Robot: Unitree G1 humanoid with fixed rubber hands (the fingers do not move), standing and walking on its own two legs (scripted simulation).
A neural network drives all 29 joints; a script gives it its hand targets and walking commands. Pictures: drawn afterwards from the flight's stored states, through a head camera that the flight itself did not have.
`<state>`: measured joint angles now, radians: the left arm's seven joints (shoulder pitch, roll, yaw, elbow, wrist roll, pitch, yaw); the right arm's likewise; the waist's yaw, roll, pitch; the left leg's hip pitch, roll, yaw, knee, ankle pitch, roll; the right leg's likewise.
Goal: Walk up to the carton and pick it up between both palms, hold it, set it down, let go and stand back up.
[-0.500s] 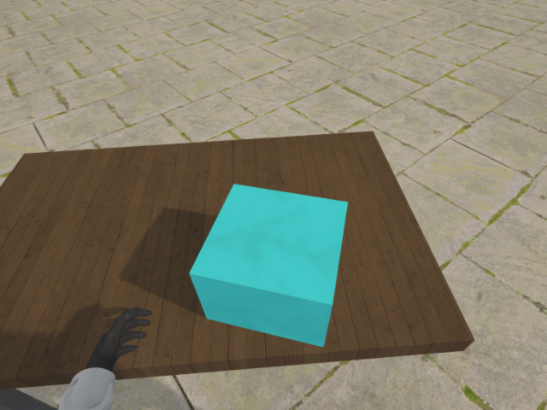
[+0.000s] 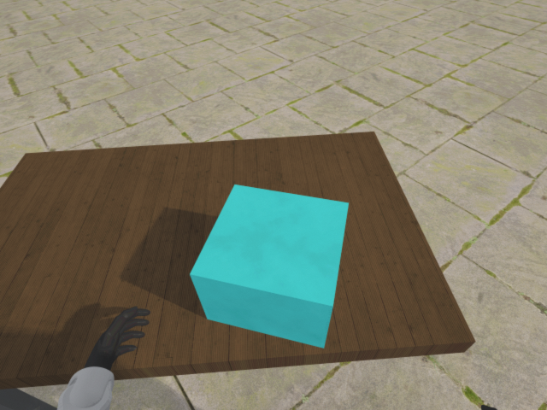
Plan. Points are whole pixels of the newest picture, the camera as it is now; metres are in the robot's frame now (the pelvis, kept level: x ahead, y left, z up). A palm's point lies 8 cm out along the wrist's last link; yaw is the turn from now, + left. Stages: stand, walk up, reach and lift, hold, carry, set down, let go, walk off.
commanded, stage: stand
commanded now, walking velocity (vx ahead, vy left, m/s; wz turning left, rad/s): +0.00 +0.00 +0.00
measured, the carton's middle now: (276, 262) +0.38 +0.03 -0.02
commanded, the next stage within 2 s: none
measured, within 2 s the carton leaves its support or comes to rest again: neither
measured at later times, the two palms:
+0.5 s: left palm (102, 361) +0.21 +0.28 -0.02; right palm out of the picture +0.09 -0.30 -0.10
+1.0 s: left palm (100, 360) +0.21 +0.28 -0.02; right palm out of the picture +0.10 -0.30 -0.10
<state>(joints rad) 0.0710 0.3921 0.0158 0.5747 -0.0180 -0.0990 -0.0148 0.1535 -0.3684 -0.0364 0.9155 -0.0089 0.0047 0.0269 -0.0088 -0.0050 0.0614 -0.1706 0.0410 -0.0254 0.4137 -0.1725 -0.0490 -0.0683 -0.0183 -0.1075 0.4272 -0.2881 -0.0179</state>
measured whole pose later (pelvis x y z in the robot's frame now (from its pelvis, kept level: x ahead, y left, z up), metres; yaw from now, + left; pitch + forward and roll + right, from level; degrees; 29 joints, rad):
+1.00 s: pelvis +0.00 +0.00 +0.00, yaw +0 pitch -4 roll +0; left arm 0.06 0.40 0.02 0.58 -0.02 -0.09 -0.01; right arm 0.15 -0.36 -0.04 0.93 -0.01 0.01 0.03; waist -0.01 -0.01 0.06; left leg -0.17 0.04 -0.02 0.40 -0.16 -0.05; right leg -0.07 -0.03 -0.11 0.42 -0.28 -0.01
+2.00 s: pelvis +0.00 +0.00 +0.00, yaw +0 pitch -4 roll +0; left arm 0.07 0.41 0.03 0.59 -0.02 -0.09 0.00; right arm 0.16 -0.36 -0.04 0.94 -0.01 0.01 0.03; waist 0.00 -0.01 0.06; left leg -0.16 0.05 -0.01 0.40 -0.17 -0.05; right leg -0.06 -0.03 -0.12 0.42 -0.29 -0.01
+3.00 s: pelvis +0.00 +0.00 +0.00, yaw +0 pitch -4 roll +0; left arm 0.05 0.41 0.04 0.62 -0.02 -0.09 0.00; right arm 0.15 -0.36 -0.04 0.95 -0.01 0.01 0.03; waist -0.01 0.00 0.06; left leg -0.16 0.05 -0.01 0.37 -0.15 -0.05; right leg -0.06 -0.03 -0.12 0.40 -0.28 -0.01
